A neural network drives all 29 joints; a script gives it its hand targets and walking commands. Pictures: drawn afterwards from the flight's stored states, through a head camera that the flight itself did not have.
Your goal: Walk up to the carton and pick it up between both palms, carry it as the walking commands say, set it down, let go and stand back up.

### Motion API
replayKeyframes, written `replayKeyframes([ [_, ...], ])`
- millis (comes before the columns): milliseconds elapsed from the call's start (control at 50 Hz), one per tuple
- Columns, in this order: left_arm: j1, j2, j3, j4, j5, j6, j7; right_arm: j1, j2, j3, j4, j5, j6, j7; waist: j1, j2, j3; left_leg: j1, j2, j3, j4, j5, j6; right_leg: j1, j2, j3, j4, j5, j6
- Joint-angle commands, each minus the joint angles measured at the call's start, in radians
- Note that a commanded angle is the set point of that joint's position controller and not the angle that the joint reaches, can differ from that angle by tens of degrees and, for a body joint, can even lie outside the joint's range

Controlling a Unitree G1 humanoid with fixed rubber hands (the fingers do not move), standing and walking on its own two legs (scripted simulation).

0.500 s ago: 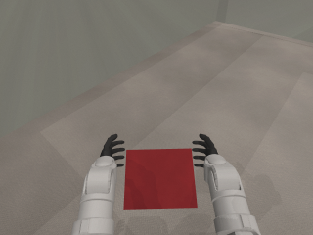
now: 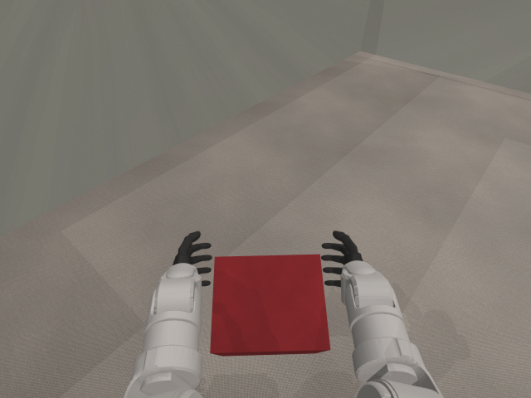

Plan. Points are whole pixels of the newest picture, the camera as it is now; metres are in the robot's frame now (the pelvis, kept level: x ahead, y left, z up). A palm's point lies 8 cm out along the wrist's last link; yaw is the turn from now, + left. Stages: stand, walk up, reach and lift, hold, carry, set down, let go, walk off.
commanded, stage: set down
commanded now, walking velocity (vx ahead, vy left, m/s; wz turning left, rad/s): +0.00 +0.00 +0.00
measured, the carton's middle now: (268, 308) +0.31 +0.02 -0.09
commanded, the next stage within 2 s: none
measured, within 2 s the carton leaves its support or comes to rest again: neither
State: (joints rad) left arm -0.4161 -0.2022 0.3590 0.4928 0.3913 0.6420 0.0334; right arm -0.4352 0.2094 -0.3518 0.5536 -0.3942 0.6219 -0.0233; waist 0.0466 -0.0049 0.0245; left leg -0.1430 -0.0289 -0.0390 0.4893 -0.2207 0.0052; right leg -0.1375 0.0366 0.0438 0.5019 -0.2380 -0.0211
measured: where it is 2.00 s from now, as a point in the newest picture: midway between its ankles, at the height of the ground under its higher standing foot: outside the picture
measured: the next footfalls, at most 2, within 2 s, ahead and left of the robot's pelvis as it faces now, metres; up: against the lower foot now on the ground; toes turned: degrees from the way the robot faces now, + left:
none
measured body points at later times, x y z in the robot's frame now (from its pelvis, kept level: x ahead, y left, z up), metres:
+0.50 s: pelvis -0.02 +0.00 -0.03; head +0.07 +0.00 +0.41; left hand +0.32 +0.16 -0.08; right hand +0.33 -0.12 -0.08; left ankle +0.04 +0.12 -0.74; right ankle +0.03 -0.11 -0.74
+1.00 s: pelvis -0.04 +0.00 -0.11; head +0.13 +0.00 +0.31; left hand +0.34 +0.16 -0.17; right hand +0.36 -0.11 -0.17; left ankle +0.04 +0.12 -0.74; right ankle +0.03 -0.11 -0.74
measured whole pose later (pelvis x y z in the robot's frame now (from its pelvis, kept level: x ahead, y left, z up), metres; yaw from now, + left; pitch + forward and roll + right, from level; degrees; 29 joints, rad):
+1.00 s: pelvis -0.04 +0.00 -0.11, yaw +0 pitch +28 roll +0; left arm -0.55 -0.23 0.45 0.55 0.27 0.19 0.14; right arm -0.61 0.18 -0.39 0.66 -0.29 0.19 -0.14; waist 0.04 -0.01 -0.14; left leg -1.26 -0.08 -0.06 1.15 -0.38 -0.01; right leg -1.25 0.08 0.07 1.17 -0.40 0.00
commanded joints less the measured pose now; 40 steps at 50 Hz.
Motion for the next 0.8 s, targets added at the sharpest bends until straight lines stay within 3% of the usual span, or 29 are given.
replayKeyframes([
  [0, -0.429, -0.988, -0.414, 0.055, -0.22, -0.079, -0.231, -0.509, 0.918, 0.394, -0.002, 0.221, -0.099, 0.231, -0.015, 0.018, -0.25, 0.022, -0.022, -0.067, -0.056, 0.118, -0.009, -0.012, 0.023, 0.075, -0.072, 0.096, -0.031],
  [140, -0.375, -0.959, -0.406, 0.092, -0.18, -0.212, -0.208, -0.459, 0.923, 0.43, 0.036, 0.215, -0.217, 0.207, 0.0, 0.008, -0.372, -0.061, -0.046, -0.062, 0.027, 0.237, 0.002, -0.069, 0.036, 0.078, -0.002, 0.237, -0.018],
  [240, -0.387, -0.949, -0.414, 0.117, -0.169, -0.304, -0.198, -0.46, 0.92, 0.446, 0.061, 0.205, -0.308, 0.191, 0.001, 0.004, -0.448, -0.136, -0.063, -0.062, 0.081, 0.248, 0.008, -0.147, 0.05, 0.083, 0.052, 0.26, -0.012],
  [400, -0.442, -0.929, -0.4, 0.168, -0.14, -0.41, -0.192, -0.498, 0.887, 0.422, 0.125, 0.159, -0.417, 0.171, -0.014, 0.003, -0.511, -0.292, -0.081, -0.056, 0.178, 0.157, 0.009, -0.348, 0.068, 0.075, 0.15, 0.149, -0.008],
  [500, -0.504, -0.924, -0.415, 0.179, -0.137, -0.452, -0.189, -0.565, 0.88, 0.441, 0.13, 0.149, -0.459, 0.165, -0.007, -0.005, -0.59, -0.394, -0.088, -0.047, 0.251, 0.091, 0.007, -0.453, 0.078, 0.065, 0.225, 0.073, -0.004],
  [660, -0.615, -0.945, -0.465, 0.173, -0.166, -0.457, -0.18, -0.66, 0.905, 0.488, 0.148, 0.161, -0.464, 0.169, 0.005, -0.008, -0.714, -0.532, -0.098, -0.029, 0.36, -0.032, -0.004, -0.6, 0.092, 0.04, 0.342, -0.055, 0.004],
  [780, -0.66, -0.955, -0.489, 0.173, -0.185, -0.447, -0.179, -0.69, 0.926, 0.5, 0.176, 0.173, -0.454, 0.175, 0.006, -0.014, -0.776, -0.625, -0.107, -0.022, 0.442, -0.066, -0.009, -0.693, 0.101, 0.027, 0.43, -0.083, 0.01],
])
